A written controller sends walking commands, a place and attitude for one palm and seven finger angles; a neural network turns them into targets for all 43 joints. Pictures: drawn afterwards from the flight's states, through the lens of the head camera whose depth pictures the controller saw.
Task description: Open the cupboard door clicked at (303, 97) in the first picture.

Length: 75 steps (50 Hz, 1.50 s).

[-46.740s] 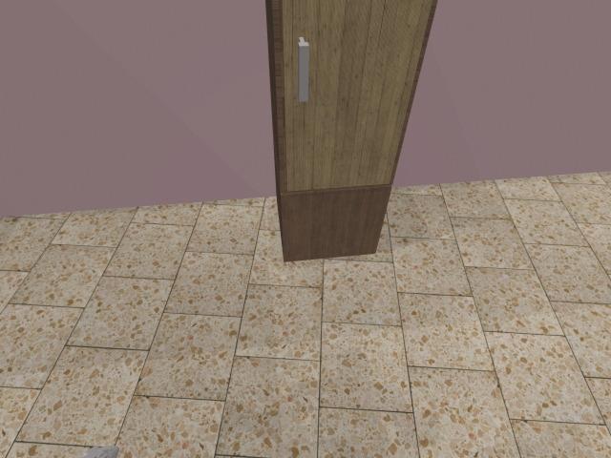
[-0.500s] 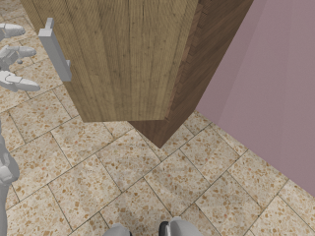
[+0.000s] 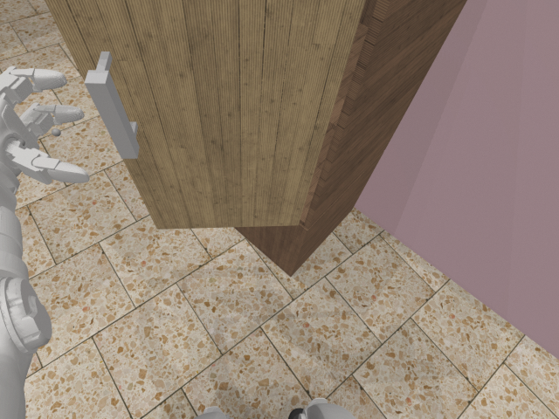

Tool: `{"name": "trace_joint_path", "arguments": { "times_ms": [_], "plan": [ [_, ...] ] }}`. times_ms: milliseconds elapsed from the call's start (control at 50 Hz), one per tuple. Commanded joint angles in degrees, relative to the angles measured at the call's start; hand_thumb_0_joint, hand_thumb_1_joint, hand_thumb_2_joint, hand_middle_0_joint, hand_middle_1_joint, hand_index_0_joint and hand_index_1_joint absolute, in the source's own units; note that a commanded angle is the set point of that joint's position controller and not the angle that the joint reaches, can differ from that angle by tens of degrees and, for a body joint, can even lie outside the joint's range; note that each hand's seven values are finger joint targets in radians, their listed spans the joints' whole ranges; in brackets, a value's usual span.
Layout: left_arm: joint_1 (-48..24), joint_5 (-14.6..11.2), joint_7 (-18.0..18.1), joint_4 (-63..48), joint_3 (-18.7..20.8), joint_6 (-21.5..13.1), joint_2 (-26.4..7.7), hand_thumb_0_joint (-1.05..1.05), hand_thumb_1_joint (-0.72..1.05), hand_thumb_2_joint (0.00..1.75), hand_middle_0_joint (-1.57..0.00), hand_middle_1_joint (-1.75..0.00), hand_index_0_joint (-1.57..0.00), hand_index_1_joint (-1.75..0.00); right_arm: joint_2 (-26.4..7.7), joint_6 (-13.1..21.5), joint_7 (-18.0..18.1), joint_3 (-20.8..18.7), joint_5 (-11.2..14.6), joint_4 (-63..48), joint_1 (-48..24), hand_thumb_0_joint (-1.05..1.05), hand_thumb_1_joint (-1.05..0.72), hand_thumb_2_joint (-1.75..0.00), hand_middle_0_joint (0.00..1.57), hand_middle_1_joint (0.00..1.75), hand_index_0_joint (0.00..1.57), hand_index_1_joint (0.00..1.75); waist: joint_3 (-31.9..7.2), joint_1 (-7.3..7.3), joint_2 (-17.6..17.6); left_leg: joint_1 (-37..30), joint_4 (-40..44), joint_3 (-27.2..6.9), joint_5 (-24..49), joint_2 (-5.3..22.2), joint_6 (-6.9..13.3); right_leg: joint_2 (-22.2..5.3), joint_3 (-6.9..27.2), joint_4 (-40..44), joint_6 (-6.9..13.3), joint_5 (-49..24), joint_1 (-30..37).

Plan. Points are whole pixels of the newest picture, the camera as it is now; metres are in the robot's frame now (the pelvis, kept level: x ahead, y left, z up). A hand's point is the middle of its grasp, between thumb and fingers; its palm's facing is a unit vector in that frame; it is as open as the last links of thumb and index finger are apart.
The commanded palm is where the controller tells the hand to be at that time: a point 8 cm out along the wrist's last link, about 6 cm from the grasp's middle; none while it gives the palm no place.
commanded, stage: move the hooked fingers beside the handle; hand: left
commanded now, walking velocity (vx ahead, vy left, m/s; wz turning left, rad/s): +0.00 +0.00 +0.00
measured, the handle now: (118, 108) +0.52 +0.20 +0.10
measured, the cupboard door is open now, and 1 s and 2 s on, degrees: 46 46 46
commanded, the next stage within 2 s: slide the fingers in behind the handle in 0.30 s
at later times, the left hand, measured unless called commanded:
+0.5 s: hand (53, 134) +0.47 +0.27 +0.11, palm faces +0.01 -1.00 -0.02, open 14.0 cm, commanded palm +0.45 +0.31 +0.10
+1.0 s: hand (77, 135) +0.47 +0.25 +0.10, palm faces +0.00 -1.00 +0.01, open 14.0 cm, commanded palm +0.45 +0.28 +0.10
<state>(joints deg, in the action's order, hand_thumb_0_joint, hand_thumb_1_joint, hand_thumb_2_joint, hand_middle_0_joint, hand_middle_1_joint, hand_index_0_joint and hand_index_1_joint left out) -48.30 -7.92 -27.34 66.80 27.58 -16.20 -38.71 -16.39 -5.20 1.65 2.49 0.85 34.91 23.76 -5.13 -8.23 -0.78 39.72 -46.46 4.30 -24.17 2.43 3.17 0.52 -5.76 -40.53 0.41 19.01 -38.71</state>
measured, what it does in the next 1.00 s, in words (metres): stands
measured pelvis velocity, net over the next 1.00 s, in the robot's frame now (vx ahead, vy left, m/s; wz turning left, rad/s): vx -0.01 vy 0.00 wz -0.01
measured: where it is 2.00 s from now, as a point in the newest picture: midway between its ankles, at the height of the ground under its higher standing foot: outside the picture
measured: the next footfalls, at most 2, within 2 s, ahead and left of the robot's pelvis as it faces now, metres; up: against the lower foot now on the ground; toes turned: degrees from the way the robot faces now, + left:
none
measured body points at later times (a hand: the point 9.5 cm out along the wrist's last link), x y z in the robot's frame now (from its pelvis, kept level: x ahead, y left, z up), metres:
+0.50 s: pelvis -0.02 -0.01 +0.00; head +0.09 +0.02 +0.43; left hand +0.46 +0.32 +0.11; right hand -0.02 -0.29 -0.10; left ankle -0.02 +0.07 -0.71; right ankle +0.00 -0.12 -0.71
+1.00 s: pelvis -0.01 +0.00 +0.00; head +0.09 +0.03 +0.44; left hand +0.47 +0.30 +0.10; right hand +0.00 -0.26 -0.11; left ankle -0.02 +0.07 -0.71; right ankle +0.00 -0.12 -0.71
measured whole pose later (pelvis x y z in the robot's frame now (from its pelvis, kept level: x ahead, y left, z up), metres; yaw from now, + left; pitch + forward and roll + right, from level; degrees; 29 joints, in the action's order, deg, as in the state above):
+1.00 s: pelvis -0.01 +0.00 +0.00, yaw +0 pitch +17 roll -3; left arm -48.3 -8.4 -23.6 65.7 25.1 -16.9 -35.0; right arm -15.9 -4.5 1.2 2.6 0.8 35.0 24.5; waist -5.3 -8.4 -1.0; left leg 40.2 -47.4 4.6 -24.3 2.4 3.5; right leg 0.5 -5.3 -41.4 0.1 18.9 -39.3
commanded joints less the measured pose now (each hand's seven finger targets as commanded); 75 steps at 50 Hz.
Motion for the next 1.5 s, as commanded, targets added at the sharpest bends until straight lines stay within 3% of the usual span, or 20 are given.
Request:
{"name": "trace_joint_path", "arguments": {
  "times_ms": [0, 80, 180, 220, 300, 380, 440, 500, 560, 620, 740, 840, 940, 1020, 1060, 1120, 1200, 1340, 1440, 1480],
  "plan": [
    [-23.55, -1.58, 0.69, -12.65, 0.69, -4.39, -15.24, 0.0, -0.5, 0.3, -0.3, -1.2, -0.3, -1.2, -11.04, 0.75, 0.91, -3.83, -0.22, -2.96, 8.75, 0.0, -0.9, -0.9, 0.2, 0.3, 0.2, 0.3, -22.62, -0.21, -9.26, -22.65, 3.34, -7.85, 37.15, 0.66, -2.68, 2.25, 2.76, 1.27, 0.68, -20.03, 4.86],
    [-23.93, -1.4, 1.02, -8.86, 2.33, -4.0, -17.86, 0.0, -0.5, 0.3, -0.3, -1.2, -0.3, -1.2, -11.55, 0.93, 1.34, -3.49, -0.02, -3.34, 7.98, 0.0, -0.9, -0.9, 0.2, 0.3, 0.2, 0.3, -20.38, -0.39, -5.62, -17.09, 3.82, -6.71, 29.49, -0.1, -1.58, 1.95, 3.53, 1.31, 0.6, -19.63, 7.29],
    [-26.47, -0.81, 0.99, -12.01, 2.72, -5.89, -19.54, 0.0, -0.5, 0.3, -0.3, -1.2, -0.3, -1.2, -11.56, 1.45, 1.62, -3.46, -0.1, -3.61, 7.86, 0.0, -0.9, -0.9, 0.2, 0.3, 0.2, 0.3, -24.49, 0.01, -8.67, -19.65, 3.42, -7.45, 30.35, -0.13, -2.0, 1.83, 3.68, 0.63, 0.9, -19.07, 7.38],
    [-26.46, -1.41, 0.47, -9.73, 0.66, -5.62, -16.59, 0.0, -0.5, 0.3, -0.3, -1.2, -0.3, -1.2, -11.38, 1.64, 1.62, -3.23, 0.04, -3.32, 7.44, 0.0, -0.9, -0.9, 0.2, 0.3, 0.2, 0.3, -21.9, -0.88, -7.29, -18.03, 3.58, -7.1, 27.21, -0.18, -1.74, 1.87, 3.73, 1.22, 0.74, -17.69, 6.46],
    [-28.16, -1.12, -0.22, -6.61, 1.25, -4.35, -19.41, 0.0, -0.5, 0.3, -0.3, -1.2, -0.3, -1.2, -12.1, 1.75, 2.2, -2.9, 0.29, -2.85, 7.67, 0.0, -0.9, -0.9, 0.2, 0.3, 0.2, 0.3, -19.49, -1.82, -5.16, -13.17, 3.99, -6.62, 20.96, -0.55, -0.87, 1.6, 4.32, 1.77, 0.57, -15.48, 7.04],
    [-29.04, -0.5, -0.51, -7.97, 2.86, -4.99, -22.69, 0.0, -0.5, 0.3, -0.3, -1.2, -0.3, -1.2, -12.23, 2.05, 2.36, -2.76, 0.09, -3.1, 8.34, 0.0, -0.9, -0.9, 0.2, 0.3, 0.2, 0.3, -23.04, -1.08, -8.6, -14.09, 3.48, -6.72, 22.58, -0.7, -1.09, 1.59, 4.63, 1.07, 0.86, -16.32, 7.93],
    [-29.6, -1.47, -1.28, -8.96, 0.21, -5.62, -18.42, 0.0, -0.5, 0.3, -0.3, -1.2, -0.3, -1.2, -11.88, 2.18, 2.12, -2.97, -0.01, -2.88, 8.66, 0.0, -0.9, -0.9, 0.2, 0.3, 0.2, 0.3, -23.6, -1.84, -9.0, -15.87, 3.17, -6.96, 23.66, -0.46, -1.2, 1.93, 4.17, 0.9, 1.04, -16.25, 6.66],
    [-28.62, -1.72, -1.42, -5.82, 1.02, -4.27, -19.41, 0.0, -0.5, 0.3, -0.3, -1.2, -0.3, -1.2, -12.25, 1.98, 2.24, -2.92, 0.14, -2.36, 8.99, 0.0, -0.9, -0.9, 0.2, 0.3, 0.2, 0.3, -20.54, -2.08, -6.64, -12.7, 3.45, -6.78, 20.48, -0.43, -0.86, 1.87, 4.36, 1.72, 0.67, -14.27, 6.04],
    [-28.25, -1.02, -0.65, -8.42, 1.07, -4.23, -19.53, 0.0, -0.5, 0.3, -0.3, -1.2, -0.3, -1.2, -12.17, 2.06, 2.02, -3.06, -0.07, -2.78, 9.45, 0.0, -0.9, -0.9, 0.2, 0.3, 0.2, 0.3, -23.55, -1.07, -10.52, -15.81, 3.66, -7.14, 23.03, -0.45, -1.28, 1.89, 3.93, 1.14, 1.0, -14.75, 5.38],
    [-27.49, -1.12, 0.61, -8.93, 2.44, -4.36, -20.03, 0.0, -0.5, 0.3, -0.3, -1.2, -0.3, -1.2, -12.13, 1.93, 1.68, -3.28, -0.26, -2.79, 9.96, 0.0, -0.9, -0.9, 0.2, 0.3, 0.2, 0.3, -23.77, -1.01, -7.47, -15.09, 3.52, -7.03, 23.65, -0.19, -1.18, 2.12, 3.85, 1.18, 0.78, -15.48, 6.46],
    [-25.13, -1.2, 1.95, -12.83, 3.92, -5.52, -20.13, 0.0, -0.5, 0.3, -0.3, -1.2, -0.3, -1.2, -11.88, 1.58, 1.14, -3.63, -0.53, -3.79, 10.11, 0.0, -0.9, -0.9, 0.2, 0.3, 0.2, 0.3, -26.98, 0.57, -9.85, -18.66, 3.22, -7.17, 29.7, 0.01, -1.72, 2.47, 3.42, 0.17, 1.25, -18.58, 7.47],
    [-24.38, -2.08, 2.16, -14.24, -0.17, -4.87, -13.33, 0.0, -0.5, 0.3, -0.3, -1.2, -0.3, -1.2, -11.13, 1.29, 0.73, -3.8, -0.23, -3.94, 9.14, 0.0, -0.9, -0.9, 0.2, 0.3, 0.2, 0.3, -23.33, -0.23, -10.22, -20.46, 3.43, -7.42, 32.81, 0.49, -2.07, 2.55, 2.86, 0.74, 1.05, -18.62, 5.01],
    [-25.25, -2.22, 3.79, -13.66, -1.51, -4.5, -10.65, 0.0, -0.5, 0.3, -0.3, -1.2, -0.3, -1.2, -11.04, 1.44, 0.65, -3.92, -0.25, -3.14, 9.09, 0.0, -0.9, -0.9, 0.2, 0.3, 0.2, 0.3, -21.45, -0.75, -7.99, -20.79, 3.67, -7.97, 32.52, 0.72, -2.38, 2.47, 2.54, 0.88, 0.97, -17.4, 3.5],
    [-25.42, -1.61, 5.3, -14.73, -2.85, -5.13, -7.96, 0.0, -0.5, 0.3, -0.3, -1.2, -0.3, -1.2, -10.49, 1.92, 0.29, -4.11, -0.46, -2.76, 8.7, 0.0, -0.9, -0.9, 0.2, 0.3, 0.2, 0.3, -23.38, -0.71, -7.79, -22.42, 3.31, -8.21, 34.21, 0.81, -2.89, 2.39, 2.52, 0.51, 0.8, -17.91, 3.67],
    [-25.84, -1.76, 5.79, -15.97, -3.4, -5.6, -6.55, 0.0, -0.5, 0.3, -0.3, -1.2, -0.3, -1.2, -10.21, 2.04, 0.06, -4.16, -0.54, -2.54, 8.42, 0.0, -0.9, -0.9, 0.2, 0.3, 0.2, 0.3, -24.63, -0.27, -10.67, -24.53, 2.88, -8.35, 37.69, 0.9, -3.47, 2.34, 2.58, 0.21, 0.87, -18.92, 3.34],
    [-25.37, -1.42, 6.88, -13.72, -2.31, -5.19, -7.66, 0.0, -0.5, 0.3, -0.3, -1.2, -0.3, -1.2, -10.37, 2.08, 0.09, -4.09, -0.41, -2.58, 7.92, 0.0, -0.9, -0.9, 0.2, 0.3, 0.2, 0.3, -22.18, -0.19, -6.08, -20.09, 3.5, -7.72, 31.85, 0.45, -2.67, 2.2, 2.76, 0.45, 0.74, -18.01, 5.17],
    [-28.74, -0.5, 8.52, -15.02, -4.29, -5.88, -5.49, 0.0, -0.5, 0.3, -0.3, -1.2, -0.3, -1.2, -10.07, 2.57, -0.04, -3.96, -0.5, -2.51, 7.54, 0.0, -0.9, -0.9, 0.2, 0.3, 0.2, 0.3, -22.5, -0.66, -8.41, -21.41, 3.78, -8.31, 29.78, 0.34, -2.97, 2.09, 2.68, 0.3, 0.87, -15.81, 3.35],
    [-28.07, -0.54, 10.0, -13.91, -5.25, -6.86, -2.98, 0.0, -0.5, 0.3, -0.3, -1.2, -0.3, -1.2, -9.8, 3.33, -0.24, -3.91, -0.46, -2.34, 7.32, 0.0, -0.9, -0.9, 0.2, 0.3, 0.2, 0.3, -22.39, -0.66, -6.47, -19.77, 3.91, -7.65, 27.42, -0.13, -2.36, 2.06, 2.87, 0.33, 1.02, -16.38, 5.34],
    [-27.19, -0.01, 11.02, -11.7, -2.74, -6.45, -6.1, 0.0, -0.5, 0.3, -0.3, -1.2, -0.3, -1.2, -9.91, 3.36, 0.01, -3.69, -0.42, -2.61, 7.28, 0.0, -0.9, -0.9, 0.2, 0.3, 0.2, 0.3, -20.95, -0.14, -3.13, -14.07, 4.44, -6.16, 21.76, -0.97, -1.31, 1.85, 3.81, 0.75, 0.91, -17.12, 9.5],
    [-28.53, 0.66, 11.29, -13.07, -3.18, -6.85, -6.6, 0.0, -0.5, 0.3, -0.3, -1.2, -0.3, -1.2, -9.81, 3.46, 0.05, -3.65, -0.34, -2.73, 7.17, 0.0, -0.9, -0.9, 0.2, 0.3, 0.2, 0.3, -21.63, -0.21, -4.66, -13.82, 4.7, -5.94, 20.62, -1.12, -1.28, 1.7, 4.21, 0.87, 0.83, -16.84, 9.74]
  ]
}}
